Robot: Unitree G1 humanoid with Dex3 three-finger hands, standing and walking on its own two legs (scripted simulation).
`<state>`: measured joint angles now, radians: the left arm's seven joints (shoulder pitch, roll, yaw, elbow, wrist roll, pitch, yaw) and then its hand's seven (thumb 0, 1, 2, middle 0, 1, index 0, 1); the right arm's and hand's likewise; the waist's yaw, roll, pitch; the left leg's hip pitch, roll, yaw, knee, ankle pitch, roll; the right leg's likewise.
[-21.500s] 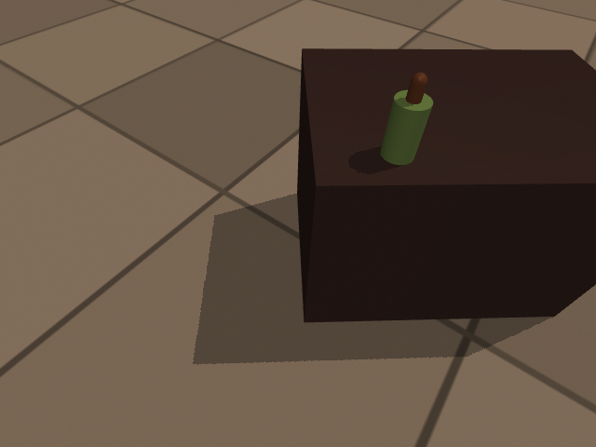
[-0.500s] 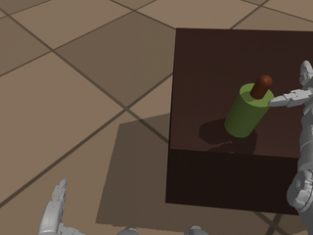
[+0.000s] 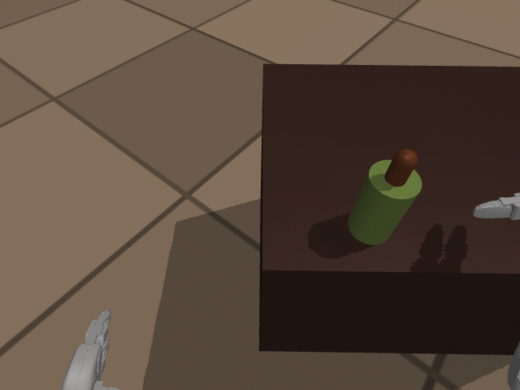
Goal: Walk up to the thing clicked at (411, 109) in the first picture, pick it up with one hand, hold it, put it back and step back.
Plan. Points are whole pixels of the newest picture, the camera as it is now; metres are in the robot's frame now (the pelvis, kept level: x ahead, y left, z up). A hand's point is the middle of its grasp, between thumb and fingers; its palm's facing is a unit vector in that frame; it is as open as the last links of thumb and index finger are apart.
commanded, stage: sink last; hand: right
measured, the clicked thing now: (386, 194) +0.41 -0.21 +0.04
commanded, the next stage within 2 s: home in 0.88 s
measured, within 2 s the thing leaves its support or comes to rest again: neither
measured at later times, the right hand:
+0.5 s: hand (503, 354) +0.16 -0.25 +0.10, palm faces +0.38 +0.85 -0.36, open 17.5 cm
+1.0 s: hand out of the picture +0.15 -0.26 +0.11, palm faces +0.43 +0.80 -0.42, open 17.4 cm
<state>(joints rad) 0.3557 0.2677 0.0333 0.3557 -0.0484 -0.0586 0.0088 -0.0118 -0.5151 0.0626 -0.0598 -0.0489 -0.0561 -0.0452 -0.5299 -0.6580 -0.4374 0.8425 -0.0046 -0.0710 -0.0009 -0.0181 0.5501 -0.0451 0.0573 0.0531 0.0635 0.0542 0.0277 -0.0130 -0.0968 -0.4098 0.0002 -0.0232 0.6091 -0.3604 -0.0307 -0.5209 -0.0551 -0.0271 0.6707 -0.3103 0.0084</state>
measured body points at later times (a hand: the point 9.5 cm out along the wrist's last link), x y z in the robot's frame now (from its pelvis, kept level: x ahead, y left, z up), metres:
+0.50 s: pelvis -0.02 +0.01 +0.01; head -0.02 +0.02 +0.46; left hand +0.16 +0.26 -0.06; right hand +0.13 -0.29 +0.12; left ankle -0.04 +0.14 -0.72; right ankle +0.01 -0.12 -0.72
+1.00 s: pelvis -0.03 +0.02 +0.01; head -0.03 +0.04 +0.46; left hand +0.15 +0.27 -0.06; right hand +0.12 -0.30 +0.13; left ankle -0.04 +0.14 -0.72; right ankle +0.01 -0.12 -0.72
